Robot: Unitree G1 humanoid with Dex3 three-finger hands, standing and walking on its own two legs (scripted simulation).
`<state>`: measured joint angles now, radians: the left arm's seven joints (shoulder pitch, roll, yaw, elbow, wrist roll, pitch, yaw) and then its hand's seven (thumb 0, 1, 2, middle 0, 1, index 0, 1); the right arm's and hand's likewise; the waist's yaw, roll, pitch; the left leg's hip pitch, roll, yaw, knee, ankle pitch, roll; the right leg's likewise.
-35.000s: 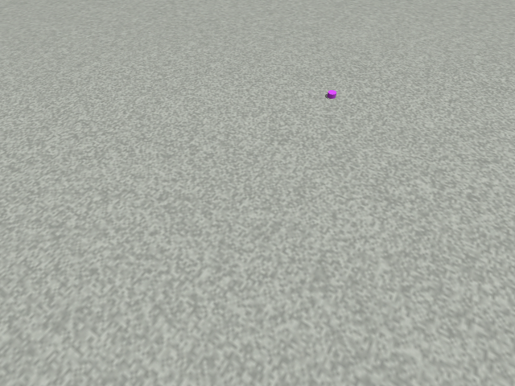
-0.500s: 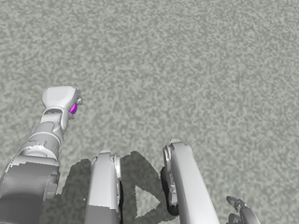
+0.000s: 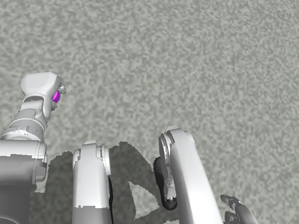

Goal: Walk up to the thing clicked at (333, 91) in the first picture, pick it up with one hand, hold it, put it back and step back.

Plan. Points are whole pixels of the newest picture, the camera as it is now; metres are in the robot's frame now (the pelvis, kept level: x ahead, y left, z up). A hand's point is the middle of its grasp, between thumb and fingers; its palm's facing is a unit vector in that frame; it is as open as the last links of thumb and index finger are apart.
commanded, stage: crouch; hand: left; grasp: from above
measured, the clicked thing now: (48, 94) +0.49 +0.25 -0.20
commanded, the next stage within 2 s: lower in 0.46 s
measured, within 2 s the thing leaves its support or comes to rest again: rests again in 1.70 s
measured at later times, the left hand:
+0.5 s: hand (53, 99) +0.48 +0.24 -0.21, palm faces -0.46 -0.03 -0.89, open 6.4 cm
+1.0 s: hand (59, 103) +0.48 +0.24 -0.26, palm faces -0.47 -0.05 -0.88, open 6.4 cm
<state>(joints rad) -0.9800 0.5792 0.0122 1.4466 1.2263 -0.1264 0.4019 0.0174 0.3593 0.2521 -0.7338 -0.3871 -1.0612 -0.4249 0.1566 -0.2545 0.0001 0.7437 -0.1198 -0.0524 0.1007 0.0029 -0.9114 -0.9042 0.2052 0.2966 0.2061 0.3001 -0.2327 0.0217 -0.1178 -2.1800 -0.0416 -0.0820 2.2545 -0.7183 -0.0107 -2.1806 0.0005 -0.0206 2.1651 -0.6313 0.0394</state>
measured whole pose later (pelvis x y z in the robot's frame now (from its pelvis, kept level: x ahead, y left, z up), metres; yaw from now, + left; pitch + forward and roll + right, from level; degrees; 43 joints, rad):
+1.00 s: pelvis +0.00 +0.00 -0.06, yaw -3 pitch +34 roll -9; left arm -1.07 0.75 0.08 1.66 1.32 -0.20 0.54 0.01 0.37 0.25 -0.72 -0.41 -1.04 -0.45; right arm 0.17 -0.30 0.12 0.73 -0.20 -0.11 0.17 0.00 -0.92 -0.90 0.20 0.30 0.21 0.30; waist -0.32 -0.03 0.00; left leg -2.34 -0.05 -0.14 2.47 -0.74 -0.02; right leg -2.32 0.01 -0.07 2.34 -0.63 0.05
